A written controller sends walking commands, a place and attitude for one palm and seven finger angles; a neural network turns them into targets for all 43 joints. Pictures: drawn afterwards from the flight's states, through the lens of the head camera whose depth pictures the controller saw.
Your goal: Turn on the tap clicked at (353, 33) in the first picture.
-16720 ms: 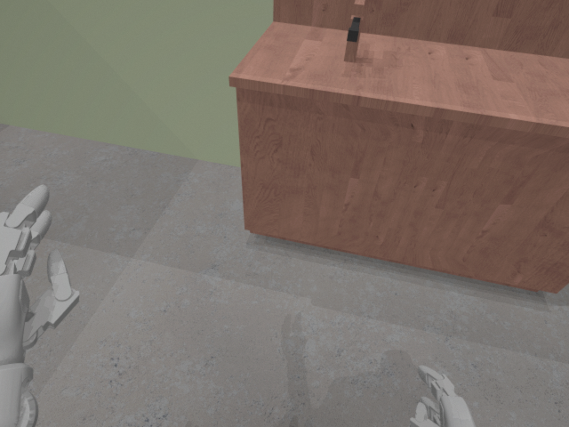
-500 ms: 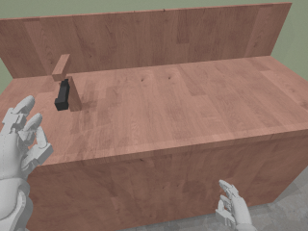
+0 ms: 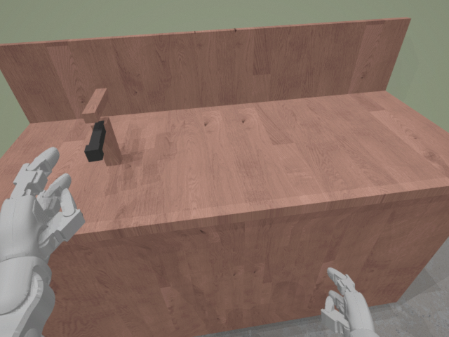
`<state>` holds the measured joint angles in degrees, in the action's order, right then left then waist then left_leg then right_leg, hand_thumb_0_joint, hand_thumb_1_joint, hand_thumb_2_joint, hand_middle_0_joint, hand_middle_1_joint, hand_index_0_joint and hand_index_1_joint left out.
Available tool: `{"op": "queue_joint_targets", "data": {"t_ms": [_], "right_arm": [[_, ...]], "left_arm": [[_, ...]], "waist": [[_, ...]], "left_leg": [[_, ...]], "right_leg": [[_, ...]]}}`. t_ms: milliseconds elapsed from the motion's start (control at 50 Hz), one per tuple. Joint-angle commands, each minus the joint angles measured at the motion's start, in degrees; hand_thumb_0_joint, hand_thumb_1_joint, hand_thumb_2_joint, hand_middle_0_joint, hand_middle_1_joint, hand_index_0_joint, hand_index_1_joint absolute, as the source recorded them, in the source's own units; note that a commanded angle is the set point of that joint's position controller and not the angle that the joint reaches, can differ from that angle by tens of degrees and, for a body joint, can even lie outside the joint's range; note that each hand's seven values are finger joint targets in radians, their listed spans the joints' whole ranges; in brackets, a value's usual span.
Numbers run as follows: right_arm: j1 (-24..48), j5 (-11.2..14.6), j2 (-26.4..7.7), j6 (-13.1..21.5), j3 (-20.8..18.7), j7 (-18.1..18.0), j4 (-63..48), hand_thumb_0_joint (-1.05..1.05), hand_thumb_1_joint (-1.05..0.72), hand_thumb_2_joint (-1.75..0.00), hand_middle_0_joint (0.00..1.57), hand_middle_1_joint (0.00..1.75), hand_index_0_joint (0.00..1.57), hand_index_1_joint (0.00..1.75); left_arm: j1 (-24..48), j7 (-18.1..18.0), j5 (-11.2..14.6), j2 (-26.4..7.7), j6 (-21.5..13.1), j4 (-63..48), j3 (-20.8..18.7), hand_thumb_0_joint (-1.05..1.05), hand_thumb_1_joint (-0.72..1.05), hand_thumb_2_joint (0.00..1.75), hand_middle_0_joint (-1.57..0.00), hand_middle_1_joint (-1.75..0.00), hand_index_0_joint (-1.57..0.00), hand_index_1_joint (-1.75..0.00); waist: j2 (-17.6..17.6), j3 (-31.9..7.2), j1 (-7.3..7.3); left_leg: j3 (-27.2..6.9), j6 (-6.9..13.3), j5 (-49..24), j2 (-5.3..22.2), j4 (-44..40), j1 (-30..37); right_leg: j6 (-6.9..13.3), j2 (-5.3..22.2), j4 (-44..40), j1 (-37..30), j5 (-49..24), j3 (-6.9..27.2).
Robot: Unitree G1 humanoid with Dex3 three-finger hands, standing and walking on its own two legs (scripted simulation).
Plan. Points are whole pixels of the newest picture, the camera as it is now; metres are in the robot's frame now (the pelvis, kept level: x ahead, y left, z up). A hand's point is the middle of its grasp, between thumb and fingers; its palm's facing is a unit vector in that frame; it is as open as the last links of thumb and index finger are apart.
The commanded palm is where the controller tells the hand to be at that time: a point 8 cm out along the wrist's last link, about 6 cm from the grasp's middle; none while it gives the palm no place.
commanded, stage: turn the palm inward beside the body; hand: left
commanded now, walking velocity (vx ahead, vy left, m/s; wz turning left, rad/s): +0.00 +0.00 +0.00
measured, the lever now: (94, 152) +0.39 +0.36 +0.15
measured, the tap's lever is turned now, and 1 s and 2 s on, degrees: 5 5 5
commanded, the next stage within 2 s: reach beside the lever's end, fingers flat in 0.38 s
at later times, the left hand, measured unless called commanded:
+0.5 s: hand (87, 209) +0.20 +0.23 +0.20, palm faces +0.48 -0.87 -0.09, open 7.5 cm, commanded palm +0.15 +0.27 +0.21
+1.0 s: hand (86, 194) +0.24 +0.27 +0.19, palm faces +0.51 -0.85 -0.09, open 7.5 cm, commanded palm +0.19 +0.30 +0.19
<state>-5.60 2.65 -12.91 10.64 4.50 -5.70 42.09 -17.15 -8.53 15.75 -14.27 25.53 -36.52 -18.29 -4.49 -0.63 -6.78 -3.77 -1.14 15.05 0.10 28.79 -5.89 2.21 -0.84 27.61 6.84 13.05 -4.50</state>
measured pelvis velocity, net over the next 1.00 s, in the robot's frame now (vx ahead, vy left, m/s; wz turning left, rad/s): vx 0.02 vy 0.00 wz -0.01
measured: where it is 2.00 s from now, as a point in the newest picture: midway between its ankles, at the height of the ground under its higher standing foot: outside the picture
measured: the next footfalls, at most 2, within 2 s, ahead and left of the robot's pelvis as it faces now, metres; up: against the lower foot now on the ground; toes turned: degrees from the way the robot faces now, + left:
none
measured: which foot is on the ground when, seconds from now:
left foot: down 0.00-1.00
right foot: down 0.00-1.00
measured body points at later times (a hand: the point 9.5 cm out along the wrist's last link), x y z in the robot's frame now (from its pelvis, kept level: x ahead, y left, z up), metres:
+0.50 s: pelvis +0.01 +0.00 +0.00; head -0.03 -0.03 +0.45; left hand +0.17 +0.28 +0.21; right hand +0.25 -0.19 -0.06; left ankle +0.02 +0.13 -0.74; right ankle +0.03 -0.09 -0.74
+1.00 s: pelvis +0.02 +0.00 +0.00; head -0.02 -0.02 +0.45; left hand +0.21 +0.31 +0.19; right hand +0.24 -0.20 -0.07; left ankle +0.02 +0.13 -0.74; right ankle +0.03 -0.09 -0.74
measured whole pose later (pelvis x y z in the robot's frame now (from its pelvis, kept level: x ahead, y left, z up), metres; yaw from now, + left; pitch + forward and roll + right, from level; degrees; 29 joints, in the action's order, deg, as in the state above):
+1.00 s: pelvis +0.02 +0.00 +0.00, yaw +0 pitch -5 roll +0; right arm -5.9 2.8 -12.6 10.8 3.8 -6.3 41.5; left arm -10.5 -8.3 15.1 -15.3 24.5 -27.0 -21.0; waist -3.7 -0.4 -6.3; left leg -3.2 -0.9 16.1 -0.2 28.1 -6.8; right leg 1.9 -0.5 28.0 8.4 14.5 -3.9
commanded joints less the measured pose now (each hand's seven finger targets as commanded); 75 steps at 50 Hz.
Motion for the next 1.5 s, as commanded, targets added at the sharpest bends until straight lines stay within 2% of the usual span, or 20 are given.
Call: {"op": "queue_joint_targets", "data": {"t_ms": [0, 260, 440, 500, 560, 660, 720, 760, 800, 860, 900, 920, 960, 1020, 1080, 1100, 1260, 1440, 1460, 1480], "right_arm": [[14.32, 0.34, -5.09, 4.24, -1.74, -0.63, -10.93, 0.00, -0.90, -0.90, 0.20, 0.30, 0.20, 0.30], [13.90, 0.18, -5.27, 4.56, -2.14, -0.28, -10.81, 0.00, -0.90, -0.90, 0.20, 0.30, 0.20, 0.30], [12.27, -0.26, -5.64, 4.77, -2.35, -0.08, -11.38, 0.00, -0.90, -0.90, 0.20, 0.30, 0.20, 0.30], [12.10, -0.09, -5.50, 4.49, -2.25, -0.18, -11.21, 0.00, -0.90, -0.90, 0.20, 0.30, 0.20, 0.30], [12.80, 0.49, -5.69, 3.90, -2.20, -0.47, -10.64, 0.00, -0.90, -0.90, 0.20, 0.30, 0.20, 0.30], [12.49, 0.43, -5.70, 4.39, -2.20, -0.58, -11.34, 0.00, -0.90, -0.90, 0.20, 0.30, 0.20, 0.30], [11.13, 0.00, -5.80, 4.64, -2.42, -0.89, -11.23, 0.00, -0.90, -0.90, 0.20, 0.30, 0.20, 0.30], [11.46, 0.24, -5.89, 4.57, -2.40, -0.78, -11.05, 0.00, -0.90, -0.90, 0.20, 0.30, 0.20, 0.30], [11.15, 0.10, -5.48, 4.43, -2.29, -1.11, -11.15, 0.00, -0.90, -0.90, 0.20, 0.30, 0.20, 0.30], [11.38, 0.44, -5.84, 3.91, -2.61, -1.14, -10.79, 0.00, -0.90, -0.90, 0.20, 0.30, 0.20, 0.30], [11.01, 0.42, -5.62, 3.70, -2.53, -1.38, -10.82, 0.00, -0.90, -0.90, 0.20, 0.30, 0.20, 0.30], [11.02, 0.40, -5.78, 3.61, -2.66, -1.43, -10.82, 0.00, -0.90, -0.90, 0.20, 0.30, 0.20, 0.30], [10.75, 0.48, -6.07, 3.79, -2.83, -1.39, -10.73, 0.00, -0.90, -0.90, 0.20, 0.30, 0.20, 0.30], [10.06, 0.36, -5.94, 4.07, -2.92, -1.66, -10.50, 0.00, -0.90, -0.90, 0.20, 0.30, 0.20, 0.30], [9.81, 0.49, -6.04, 4.33, -3.19, -1.90, -10.22, 0.00, -0.90, -0.90, 0.20, 0.30, 0.20, 0.30], [9.25, 0.43, -6.16, 4.41, -3.21, -2.07, -10.16, 0.00, -0.90, -0.90, 0.20, 0.30, 0.20, 0.30], [8.14, 0.85, -6.76, 5.05, -3.74, -2.47, -9.63, 0.00, -0.90, -0.90, 0.20, 0.30, 0.20, 0.30], [5.67, 1.04, -7.56, 5.22, -4.66, -2.65, -9.35, 0.00, -0.90, -0.90, 0.20, 0.30, 0.20, 0.30], [6.04, 1.35, -7.49, 5.41, -4.58, -2.52, -9.42, 0.00, -0.90, -0.90, 0.20, 0.30, 0.20, 0.30], [5.50, 1.07, -7.33, 5.55, -4.68, -2.50, -9.53, 0.00, -0.90, -0.90, 0.20, 0.30, 0.20, 0.30]], "left_arm": [[10.98, -0.59, -0.60, -9.26, -3.94, -11.60, -4.45, 0.00, 0.90, 0.90, -0.20, -0.30, -0.20, -0.30], [9.08, -0.78, -0.38, -9.81, -4.99, -11.86, -5.05, 0.00, 0.90, 0.90, -0.20, -0.30, -0.20, -0.30], [8.15, -0.18, -0.67, -9.15, -5.76, -14.01, -4.51, 0.00, 0.90, 0.90, -0.20, -0.30, -0.20, -0.30], [7.58, 0.08, -0.38, -8.98, -5.30, -11.15, -5.52, 0.00, 0.90, 0.90, -0.20, -0.30, -0.20, -0.30], [10.60, 0.38, 0.06, -10.53, -4.18, -8.44, -7.33, 0.00, 0.90, 0.90, -0.20, -0.30, -0.20, -0.30], [14.02, 0.50, -0.58, -10.18, -4.74, -10.07, -5.67, 0.00, 0.90, 0.90, -0.20, -0.30, -0.20, -0.30], [13.49, 0.51, -0.92, -9.97, -5.96, -8.49, -5.35, 0.00, 0.90, 0.90, -0.20, -0.30, -0.20, -0.30], [14.96, 0.17, -1.03, -11.47, -5.97, -7.44, -6.99, 0.00, 0.90, 0.90, -0.20, -0.30, -0.20, -0.30], [15.51, 0.21, -1.33, -9.39, -5.96, -5.78, -5.08, 0.00, 0.90, 0.90, -0.20, -0.30, -0.20, -0.30], [15.81, -0.24, -1.14, -12.50, -5.37, -3.75, -8.72, 0.00, 0.90, 0.90, -0.20, -0.30, -0.20, -0.30], [16.75, -0.09, -1.42, -10.99, -5.12, -2.07, -7.13, 0.00, 0.90, 0.90, -0.20, -0.30, -0.20, -0.30], [17.78, -0.08, -1.44, -11.14, -5.22, -2.45, -7.13, 0.00, 0.90, 0.90, -0.20, -0.29, -0.20, -0.29], [18.01, -0.31, -1.13, -13.77, -5.60, -1.69, -9.98, 0.00, 0.90, 0.90, -0.20, -0.29, -0.20, -0.29], [19.85, 0.08, -1.33, -11.98, -6.80, -0.02, -7.90, 0.00, 0.90, 0.90, -0.19, -0.28, -0.19, -0.28], [21.53, 0.45, -1.38, -14.25, -7.97, 1.39, -9.92, 0.00, 0.90, 0.90, -0.19, -0.27, -0.19, -0.27], [21.11, 0.64, -1.19, -14.46, -8.11, 3.10, -10.40, 0.00, 0.90, 0.90, -0.19, -0.27, -0.19, -0.27], [25.09, 2.29, -1.00, -18.28, -10.18, 8.20, -13.01, 0.00, 0.90, 0.90, -0.18, -0.25, -0.18, -0.25], [25.46, 4.81, -0.38, -21.35, -12.25, 16.30, -15.94, 0.00, 0.90, 0.90, -0.18, -0.23, -0.18, -0.23], [27.41, 4.83, -0.47, -21.94, -12.86, 15.40, -16.09, 0.00, 0.90, 0.90, -0.18, -0.22, -0.18, -0.22], [27.54, 4.96, -0.57, -22.49, -13.16, 15.85, -16.74, 0.00, 0.90, 0.90, -0.17, -0.22, -0.17, -0.22]], "waist": [[1.82, -0.65, -0.27], [1.96, -1.38, -0.14], [1.68, -5.19, -0.35], [3.78, -3.96, -0.36], [0.91, -1.78, 0.14], [-1.21, -3.99, 0.34], [2.71, -5.37, 0.18], [0.70, -5.14, 0.33], [0.98, -4.32, 0.36], [-0.09, -4.31, 0.20], [1.92, -4.40, 0.39], [0.70, -5.07, 0.51], [1.36, -5.86, 0.45], [1.38, -5.65, 1.02], [0.14, -6.12, 1.09], [2.05, -5.88, 1.13], [-0.99, -7.26, 1.69], [2.64, -8.13, 1.81], [-0.36, -8.64, 2.05], [0.19, -9.41, 1.71]], "left_leg": [[2.28, 1.91, 0.85, -1.75, -5.47, -4.83], [2.64, 1.99, -2.75, -1.48, -3.89, -3.51], [2.18, 2.11, -9.11, -1.50, -4.16, -1.83], [2.00, 1.98, -9.14, -1.32, -4.37, -2.68], [2.02, 1.73, -7.46, -1.38, -4.58, -3.01], [1.74, 1.46, -8.59, -1.49, -4.73, -1.91], [1.33, 1.61, -9.52, -1.41, -4.99, -2.03], [1.30, 1.23, -8.91, -1.40, -5.16, -2.15], [1.26, 1.24, -8.85, -1.46, -5.45, -2.54], [1.52, 1.20, -8.15, -1.45, -5.48, -3.04], [1.64, 1.26, -8.36, -1.47, -5.68, -3.44], [1.88, 1.38, -8.54, -1.56, -5.57, -3.03], [1.63, 1.27, -9.24, -1.42, -5.35, -2.94], [1.85, 1.48, -9.27, -1.51, -5.23, -2.68], [1.96, 1.56, -8.70, -1.51, -5.31, -2.73], [1.81, 1.64, -8.69, -1.50, -5.23, -3.16], [2.09, 1.82, -9.47, -1.67, -4.60, -2.93], [2.63, 2.40, -11.84, -1.80, -3.23, -4.47], [2.78, 2.27, -12.10, -1.85, -2.97, -3.71], [2.49, 2.24, -12.83, -1.83, -3.22, -3.80]], "right_leg": [[-1.61, 1.68, -9.54, 0.45, 7.81, 2.72], [-1.93, 2.17, -10.35, 0.30, 5.64, 3.57], [-1.57, 1.37, -5.78, -1.46, -5.04, 1.20], [-1.50, 1.09, -5.50, -1.08, -5.02, 0.81], [-1.28, 0.87, -6.66, 0.61, -2.71, 1.28], [-0.99, 0.76, -5.39, 0.21, -3.74, 0.96], [-1.14, 0.63, -4.50, -0.24, -4.72, 0.44], [-0.93, 0.48, -4.69, 0.16, -3.88, 0.72], [-0.88, 0.62, -4.56, 0.32, -3.70, 0.51], [-0.76, 0.50, -5.21, 0.13, -3.06, 1.01], [-0.89, 0.54, -4.99, -0.16, -3.02, 0.74], [-0.96, 0.57, -5.07, -0.05, -3.30, 0.90], [-0.87, 0.37, -4.95, -0.39, -4.02, 1.03], [-1.04, 0.48, -4.78, 0.35, -4.30, 1.11], [-0.98, 0.50, -4.97, 0.35, -3.58, 1.49], [-1.13, 0.50, -4.87, 0.38, -3.71, 1.34], [-1.13, 0.70, -4.65, 0.26, -5.41, 1.81], [-1.58, 0.85, -3.29, 0.31, -9.83, 1.85], [-1.48, 0.97, -3.26, 0.38, -10.41, 2.18], [-1.45, 1.02, -2.84, -0.11, -11.06, 1.83]]}}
